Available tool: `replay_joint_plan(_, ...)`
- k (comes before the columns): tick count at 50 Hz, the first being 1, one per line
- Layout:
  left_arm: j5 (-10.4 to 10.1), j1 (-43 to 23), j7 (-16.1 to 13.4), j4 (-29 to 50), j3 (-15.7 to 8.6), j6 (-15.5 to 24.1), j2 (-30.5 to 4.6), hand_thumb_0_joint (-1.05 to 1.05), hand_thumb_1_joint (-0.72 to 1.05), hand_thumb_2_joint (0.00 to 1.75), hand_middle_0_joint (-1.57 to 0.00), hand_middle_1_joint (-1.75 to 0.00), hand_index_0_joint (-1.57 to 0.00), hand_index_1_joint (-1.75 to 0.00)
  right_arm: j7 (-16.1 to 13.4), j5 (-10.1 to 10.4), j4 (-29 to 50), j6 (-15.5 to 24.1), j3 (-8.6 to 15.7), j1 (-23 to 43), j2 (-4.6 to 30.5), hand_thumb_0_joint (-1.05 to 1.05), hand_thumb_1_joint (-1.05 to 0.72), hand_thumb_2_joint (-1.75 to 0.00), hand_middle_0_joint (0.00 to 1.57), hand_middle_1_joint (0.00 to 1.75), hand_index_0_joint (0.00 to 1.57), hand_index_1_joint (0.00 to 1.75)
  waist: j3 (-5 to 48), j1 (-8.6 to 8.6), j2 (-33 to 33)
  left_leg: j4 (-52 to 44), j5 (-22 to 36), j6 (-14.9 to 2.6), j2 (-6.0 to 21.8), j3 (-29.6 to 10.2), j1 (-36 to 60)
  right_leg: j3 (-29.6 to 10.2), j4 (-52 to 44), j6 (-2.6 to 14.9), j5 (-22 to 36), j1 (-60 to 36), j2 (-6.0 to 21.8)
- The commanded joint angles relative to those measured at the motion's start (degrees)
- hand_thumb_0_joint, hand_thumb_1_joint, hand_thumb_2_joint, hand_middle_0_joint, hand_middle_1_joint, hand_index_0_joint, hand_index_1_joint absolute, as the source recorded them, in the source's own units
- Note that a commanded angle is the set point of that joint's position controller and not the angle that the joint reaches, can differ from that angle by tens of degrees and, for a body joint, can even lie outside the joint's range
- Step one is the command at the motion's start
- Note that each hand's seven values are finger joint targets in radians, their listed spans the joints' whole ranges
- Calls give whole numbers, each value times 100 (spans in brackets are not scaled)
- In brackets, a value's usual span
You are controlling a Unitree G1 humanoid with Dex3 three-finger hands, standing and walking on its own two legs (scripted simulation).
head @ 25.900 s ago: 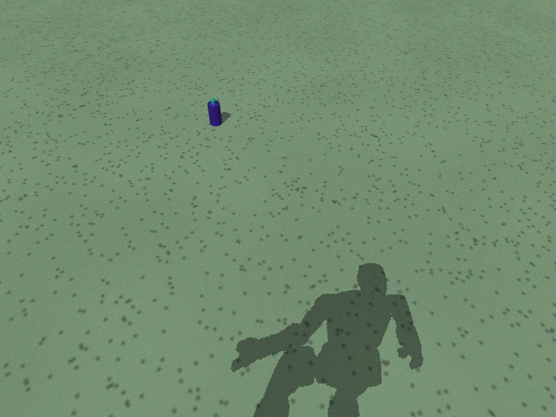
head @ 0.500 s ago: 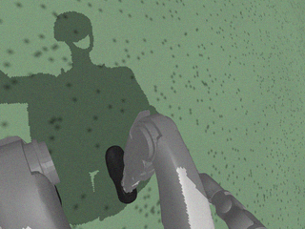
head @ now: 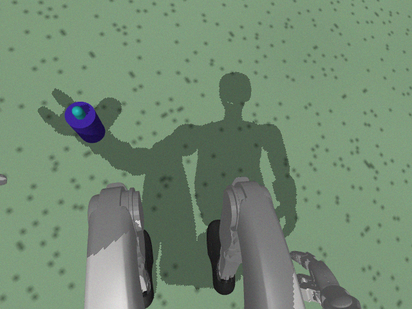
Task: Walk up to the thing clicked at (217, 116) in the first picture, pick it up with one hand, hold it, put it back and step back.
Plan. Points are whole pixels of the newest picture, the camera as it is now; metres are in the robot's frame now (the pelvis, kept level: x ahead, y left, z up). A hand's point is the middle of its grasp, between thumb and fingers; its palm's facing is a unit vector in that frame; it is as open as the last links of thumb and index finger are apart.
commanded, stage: home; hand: left
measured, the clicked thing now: (85, 121) +0.51 +0.29 -0.30
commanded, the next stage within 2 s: none
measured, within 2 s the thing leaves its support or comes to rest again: neither
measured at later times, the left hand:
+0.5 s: hand out of the picture +0.29 +0.29 +0.12, palm faces +0.28 -0.85 -0.44, open 17.4 cm
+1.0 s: hand out of the picture +0.23 +0.21 +0.28, palm faces +0.25 -0.92 -0.30, open 16.8 cm
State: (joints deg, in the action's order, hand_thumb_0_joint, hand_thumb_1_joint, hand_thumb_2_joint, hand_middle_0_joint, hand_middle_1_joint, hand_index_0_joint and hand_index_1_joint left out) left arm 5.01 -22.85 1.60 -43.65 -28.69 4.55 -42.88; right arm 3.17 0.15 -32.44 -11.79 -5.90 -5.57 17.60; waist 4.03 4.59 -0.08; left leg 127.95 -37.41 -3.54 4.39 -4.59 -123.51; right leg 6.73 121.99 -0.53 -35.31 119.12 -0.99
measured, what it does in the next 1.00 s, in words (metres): rises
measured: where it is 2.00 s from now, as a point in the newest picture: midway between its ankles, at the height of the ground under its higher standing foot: (182, 276)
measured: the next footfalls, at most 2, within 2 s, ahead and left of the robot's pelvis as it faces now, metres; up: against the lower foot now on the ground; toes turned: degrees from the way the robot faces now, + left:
none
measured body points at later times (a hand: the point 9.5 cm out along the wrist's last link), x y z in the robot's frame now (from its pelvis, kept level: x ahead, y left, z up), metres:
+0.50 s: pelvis +0.07 -0.01 +0.23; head +0.19 +0.03 +0.66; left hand +0.27 +0.33 +0.15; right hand +0.27 -0.25 +0.13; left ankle +0.09 +0.11 -0.35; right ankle +0.12 -0.12 -0.35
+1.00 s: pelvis +0.09 +0.01 +0.33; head +0.10 +0.01 +0.78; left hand +0.22 +0.26 +0.30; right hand +0.29 -0.20 +0.27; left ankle +0.09 +0.11 -0.35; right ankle +0.12 -0.12 -0.35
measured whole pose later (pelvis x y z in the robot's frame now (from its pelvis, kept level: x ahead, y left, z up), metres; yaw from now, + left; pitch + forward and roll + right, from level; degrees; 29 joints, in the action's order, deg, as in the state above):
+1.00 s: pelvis +0.09 +0.01 +0.33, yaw +9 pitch +8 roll -2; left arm -1.1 27.6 -9.5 1.2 1.9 -16.0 -12.4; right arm -10.2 1.8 -26.6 4.3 -2.7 -16.3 11.4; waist 8.6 1.4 2.6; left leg 55.9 -27.0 -0.9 1.7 -0.2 -37.5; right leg 3.2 52.4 0.0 -26.0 34.9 -0.4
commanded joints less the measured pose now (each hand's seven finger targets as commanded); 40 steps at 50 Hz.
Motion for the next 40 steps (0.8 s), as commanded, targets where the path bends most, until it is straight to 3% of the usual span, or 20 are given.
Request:
replay_joint_plan(1, -121, 28, -364, 2377, -95, 28, -1467, 0, -50, 9, -6, -6, -6, -6, -279, 206, 695, 273, 817, -515, 1215, 0, -90, -90, 20, 30, 20, 30, 4011, -170, 1223, -3077, -977, 147, -135, -331, 3460, -77, -2034, 216, -496, -2342, -198)
replay_joint_plan(2, -157, 101, -429, 2559, 5, -58, -1280, 0, -53, 7, -5, -6, -5, -6, -339, 233, 706, 341, 821, -465, 1133, 0, -90, -90, 20, 30, 20, 30, 3904, -185, 1193, -3206, -963, 150, -140, -262, 3526, -154, -2246, 231, -525, -2460, -192)
replay_joint_plan(4, -170, -42, -608, 3010, -106, -116, -1393, 0, -51, 8, -6, -6, -6, -6, -470, 238, 634, 464, 861, -465, 1056, 0, -89, -90, 20, 30, 20, 30, 3994, -250, 1280, -3402, -752, 156, -154, -190, 3920, -313, -2591, 233, -389, -2809, -146)
replay_joint_plan(5, -164, 61, -668, 3060, -15, -162, -1266, 0, -53, 7, -6, -6, -6, -6, -527, 239, 623, 528, 859, -464, 979, 0, -89, -90, 20, 30, 20, 30, 3998, -232, 1323, -3484, -557, 164, -155, -138, 4149, -371, -2749, 238, -270, -2986, -129)
replay_joint_plan(8, -221, 639, -832, 2781, 291, -309, -640, 0, -56, 5, -5, -5, -5, -5, -683, 227, 561, 707, 846, -467, 781, 0, -89, -90, 20, 30, 20, 30, 3796, -180, 1118, -3679, 59, 154, -221, 58, 4571, -515, -3304, 250, 88, -3591, -93)
replay_joint_plan(11, -248, 970, -942, 2342, 517, -417, -200, 0, -56, 5, -5, -5, -5, -6, -819, 192, 440, 883, 819, -518, 630, 0, -89, -90, 20, 30, 20, 30, 3497, -135, 750, -3815, 916, 105, -259, 240, 4804, -631, -3794, 217, 837, -4395, -64)
replay_joint_plan(12, -261, 1032, -975, 2414, 514, -449, -135, 0, -54, 6, -6, -6, -6, -6, -859, 207, 479, 931, 834, -537, 630, 0, -89, -90, 20, 30, 20, 30, 3520, -129, 663, -3969, 1033, 102, -276, 240, 4973, -604, -3924, 217, 952, -4592, -53)
replay_joint_plan(16, -323, 1306, -1020, 2147, 934, -634, 537, 0, -58, 4, -5, -5, -5, -5, -926, 211, 474, 1118, 842, -654, 568, 0, -90, -90, 20, 30, 20, 30, 3404, -60, 561, -4453, 1747, 106, -266, 263, 5737, -616, -4476, 189, 1664, -5319, -32)
replay_joint_plan(18, -354, 1714, -1039, 1962, 1131, -756, 843, 0, -57, 5, -5, -5, -5, -5, -934, 207, 463, 1197, 831, -704, 497, 0, -90, -90, 20, 30, 20, 30, 3130, -137, 426, -4758, 1948, 114, -260, 296, 5937, -685, -4804, 168, 1897, -5765, -7)
replay_joint_plan(21, -399, 1924, -1086, 2191, 1328, -906, 1091, 0, -53, 7, -6, -6, -6, -6, -949, 212, 539, 1281, 854, -769, 494, 0, -90, -90, 20, 30, 20, 30, 3021, -150, 455, -5286, 2144, 157, -272, 291, 6536, -617, -5251, 177, 2062, -6280, -2)
replay_joint_plan(23, -433, 2216, -1159, 2520, 1308, -1020, 1064, 0, -51, 8, -6, -7, -6, -7, -980, 246, 658, 1315, 858, -762, 468, 0, -90, -90, 20, 30, 20, 30, 2983, -275, 413, -5614, 2210, 184, -293, 323, 6830, -663, -5572, 157, 2147, -6770, 38)
replay_joint_plan(29, -491, 3011, -1295, 3297, 1592, -1356, 1449, 0, -49, 10, -7, -7, -7, -8, -1150, 276, 845, 1428, 794, -785, 323, 0, -90, -90, 20, 30, 20, 30, 2359, -285, 529, -6524, 2451, 223, -324, 346, 7769, -581, -6376, 157, 2378, -7644, 12)
replay_joint_plan(36, -564, 3957, -1337, 4344, 2367, -1668, 2209, 0, -44, 12, -7, -8, -7, -8, -1336, 221, 1112, 1560, 754, -844, 196, 0, -90, -90, 20, 30, 20, 30, 1575, -216, 726, -7611, 2278, 310, -299, 300, 8721, -340, -7141, 195, 2021, -8162, -89)
replay_joint_plan(40, -573, 4407, -1311, 5024, 2632, -1790, 2350, 0, -42, 14, -8, -9, -7, -9, -1394, 215, 1322, 1691, 718, -770, 164, 0, -90, -90, 20, 30, 20, 30, 1060, -251, 471, -7987, 1985, 272, -300, 259, 8835, -260, -7495, 177, 1765, -8339, -113)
